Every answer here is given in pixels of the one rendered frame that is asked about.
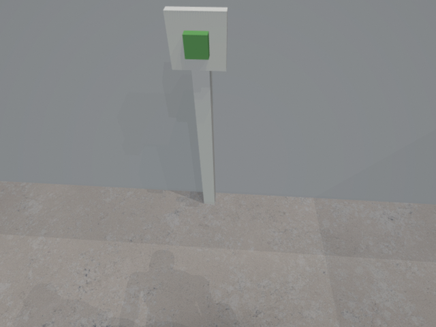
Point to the button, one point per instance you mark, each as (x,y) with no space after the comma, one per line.
(196,44)

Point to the panel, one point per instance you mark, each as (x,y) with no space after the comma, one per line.
(215,21)

